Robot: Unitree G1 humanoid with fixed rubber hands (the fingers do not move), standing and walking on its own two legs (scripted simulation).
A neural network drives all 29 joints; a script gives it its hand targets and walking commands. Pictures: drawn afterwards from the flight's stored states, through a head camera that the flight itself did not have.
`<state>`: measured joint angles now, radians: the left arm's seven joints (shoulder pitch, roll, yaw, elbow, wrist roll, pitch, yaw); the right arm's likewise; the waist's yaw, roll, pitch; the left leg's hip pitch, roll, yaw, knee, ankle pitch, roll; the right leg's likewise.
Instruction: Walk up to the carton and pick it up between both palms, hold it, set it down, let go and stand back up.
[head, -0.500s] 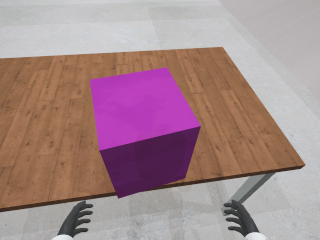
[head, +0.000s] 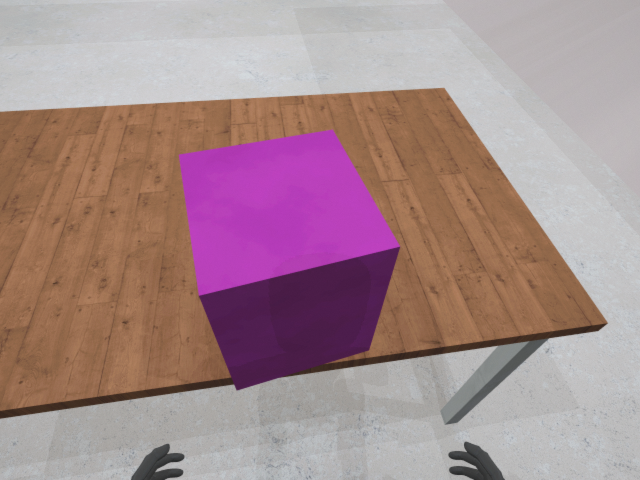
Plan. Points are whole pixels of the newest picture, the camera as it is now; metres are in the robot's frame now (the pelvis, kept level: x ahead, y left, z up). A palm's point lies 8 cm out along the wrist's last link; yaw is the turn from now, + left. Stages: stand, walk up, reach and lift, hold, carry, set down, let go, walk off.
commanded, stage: stand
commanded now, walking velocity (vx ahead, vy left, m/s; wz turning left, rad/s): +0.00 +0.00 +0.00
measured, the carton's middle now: (283, 262) +0.38 +0.05 +0.04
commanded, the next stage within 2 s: none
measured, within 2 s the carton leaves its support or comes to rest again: neither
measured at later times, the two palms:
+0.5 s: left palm out of the picture +0.09 +0.23 -0.11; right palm out of the picture +0.09 -0.23 -0.11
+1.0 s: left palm out of the picture +0.05 +0.23 -0.12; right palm out of the picture +0.05 -0.23 -0.12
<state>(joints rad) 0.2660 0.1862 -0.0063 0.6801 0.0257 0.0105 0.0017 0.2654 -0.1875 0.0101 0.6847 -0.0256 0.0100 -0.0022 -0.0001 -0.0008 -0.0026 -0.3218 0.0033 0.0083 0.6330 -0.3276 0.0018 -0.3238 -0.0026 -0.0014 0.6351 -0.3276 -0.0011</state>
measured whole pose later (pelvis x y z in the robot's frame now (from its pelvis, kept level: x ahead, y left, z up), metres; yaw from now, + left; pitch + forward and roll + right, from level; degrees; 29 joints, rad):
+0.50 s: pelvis +0.00 +0.00 +0.00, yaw +0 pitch +1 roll +0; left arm 0.29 0.18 0.01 0.74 0.02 0.00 0.01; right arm 0.28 -0.18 0.00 0.74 -0.02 0.00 -0.01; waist 0.00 0.00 -0.01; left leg -0.30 0.00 0.01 0.59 -0.30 0.00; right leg -0.30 0.00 0.00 0.59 -0.30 0.00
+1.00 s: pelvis +0.00 +0.00 +0.01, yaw +0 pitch +0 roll +0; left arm 0.30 0.17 0.02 0.87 0.02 0.00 0.02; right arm 0.30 -0.18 -0.02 0.88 -0.02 0.00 -0.02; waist 0.00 0.00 0.00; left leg -0.25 0.00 0.01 0.52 -0.27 0.00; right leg -0.25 0.00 0.00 0.52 -0.27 0.00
